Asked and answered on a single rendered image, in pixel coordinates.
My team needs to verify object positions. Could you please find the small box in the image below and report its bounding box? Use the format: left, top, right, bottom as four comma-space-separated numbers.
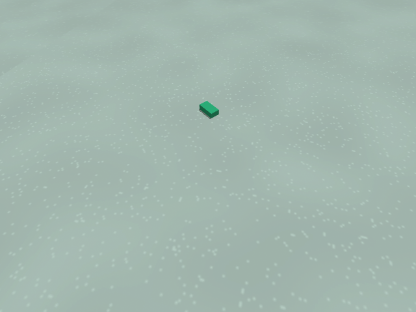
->
200, 101, 219, 118

